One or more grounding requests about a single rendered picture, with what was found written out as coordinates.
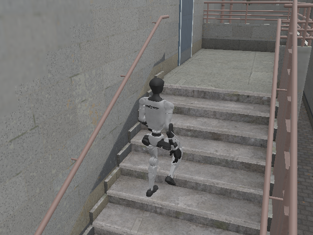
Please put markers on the robot right forearm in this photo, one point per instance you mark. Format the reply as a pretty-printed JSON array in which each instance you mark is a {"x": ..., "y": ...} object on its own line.
[{"x": 171, "y": 137}]

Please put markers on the robot foot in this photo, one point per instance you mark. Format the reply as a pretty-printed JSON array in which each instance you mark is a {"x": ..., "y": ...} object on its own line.
[
  {"x": 170, "y": 180},
  {"x": 149, "y": 193}
]

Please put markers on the robot left forearm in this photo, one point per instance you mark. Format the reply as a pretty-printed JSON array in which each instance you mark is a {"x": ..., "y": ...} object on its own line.
[{"x": 145, "y": 123}]

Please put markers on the right robot upper arm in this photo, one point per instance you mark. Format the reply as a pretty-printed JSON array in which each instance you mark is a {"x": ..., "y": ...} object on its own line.
[{"x": 168, "y": 113}]

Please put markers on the left robot upper arm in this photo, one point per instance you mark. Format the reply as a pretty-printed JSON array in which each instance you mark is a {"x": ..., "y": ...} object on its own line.
[{"x": 142, "y": 109}]

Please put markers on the right robot hand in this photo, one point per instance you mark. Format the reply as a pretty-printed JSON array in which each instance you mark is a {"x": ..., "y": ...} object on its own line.
[{"x": 177, "y": 154}]

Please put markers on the right robot foot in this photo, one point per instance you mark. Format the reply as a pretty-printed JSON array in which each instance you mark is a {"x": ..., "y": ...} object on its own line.
[{"x": 170, "y": 180}]

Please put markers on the left robot foot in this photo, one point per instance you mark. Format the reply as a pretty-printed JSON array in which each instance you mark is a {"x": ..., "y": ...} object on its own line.
[{"x": 149, "y": 193}]

